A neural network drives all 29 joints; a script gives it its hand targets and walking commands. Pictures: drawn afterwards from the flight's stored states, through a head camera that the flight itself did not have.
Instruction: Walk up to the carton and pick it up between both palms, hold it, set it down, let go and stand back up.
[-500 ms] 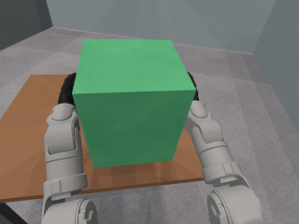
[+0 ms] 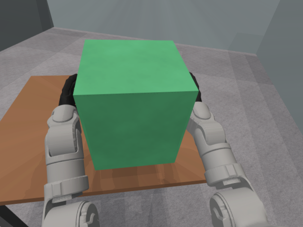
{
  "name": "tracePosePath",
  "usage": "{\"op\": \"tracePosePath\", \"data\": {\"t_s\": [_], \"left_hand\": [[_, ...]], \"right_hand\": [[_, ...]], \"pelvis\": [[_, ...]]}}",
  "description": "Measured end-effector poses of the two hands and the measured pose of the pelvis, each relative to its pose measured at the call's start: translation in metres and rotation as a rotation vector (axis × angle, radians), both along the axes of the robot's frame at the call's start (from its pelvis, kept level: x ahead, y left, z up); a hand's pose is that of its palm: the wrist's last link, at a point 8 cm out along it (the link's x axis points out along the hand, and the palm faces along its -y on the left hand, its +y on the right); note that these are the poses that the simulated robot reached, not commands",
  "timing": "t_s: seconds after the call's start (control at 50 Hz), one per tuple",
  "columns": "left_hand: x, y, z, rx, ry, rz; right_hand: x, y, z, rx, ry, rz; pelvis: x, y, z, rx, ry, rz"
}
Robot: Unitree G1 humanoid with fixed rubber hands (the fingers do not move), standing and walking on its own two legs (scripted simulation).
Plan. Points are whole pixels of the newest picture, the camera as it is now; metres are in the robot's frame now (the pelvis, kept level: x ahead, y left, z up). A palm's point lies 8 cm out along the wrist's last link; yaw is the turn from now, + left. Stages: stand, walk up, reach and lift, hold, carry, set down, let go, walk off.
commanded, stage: hold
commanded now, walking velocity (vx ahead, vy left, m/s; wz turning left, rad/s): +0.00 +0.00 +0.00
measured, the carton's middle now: (133, 106) +0.37 +0.01 +0.19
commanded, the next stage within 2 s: none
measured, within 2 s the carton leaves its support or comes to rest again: neither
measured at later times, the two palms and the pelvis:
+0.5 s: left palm (69, 107) +0.36 +0.16 +0.20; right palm (192, 101) +0.36 -0.14 +0.20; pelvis +0.00 +0.00 +0.00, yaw +0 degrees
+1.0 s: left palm (69, 107) +0.36 +0.16 +0.20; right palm (192, 101) +0.36 -0.14 +0.20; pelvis +0.00 +0.00 +0.00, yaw +0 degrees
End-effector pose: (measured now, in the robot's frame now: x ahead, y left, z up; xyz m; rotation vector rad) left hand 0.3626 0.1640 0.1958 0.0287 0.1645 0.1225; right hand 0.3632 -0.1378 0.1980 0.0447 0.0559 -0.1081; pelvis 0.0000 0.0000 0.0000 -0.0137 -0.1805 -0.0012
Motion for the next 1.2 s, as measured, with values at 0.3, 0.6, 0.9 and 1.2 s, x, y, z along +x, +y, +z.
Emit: {"op": "tracePosePath", "data": {"t_s": [0.3,0.6,0.9,1.2], "left_hand": [[0.0001,-0.0003,-0.0002,0.0,0.001,0.0],[-0.0001,-0.0002,-0.0006,0.0,0.002,0.0],[-0.0003,-0.0003,-0.0007,0.0,0.002,0.0],[-0.0005,-0.0003,-0.0008,0.0,0.003,0.0]], "right_hand": [[0.0002,-0.0003,0.0001,0.0,-0.001,0.0],[0.0002,-0.0002,0.0002,0.0,-0.002,0.0],[0.0002,-0.0002,0.0004,0.0,-0.004,0.0],[0.0002,-0.0003,0.0005,-0.001,-0.004,0.0]], "pelvis": [[-0.0004,-0.0004,0.0,0.0,0.0,0.001],[-0.0003,-0.0005,0.0,0.0,0.0,0.001],[-0.0003,-0.0003,0.0,0.0,-0.001,0.001],[-0.0005,-0.0005,0.0,0.0,-0.001,0.001]]}}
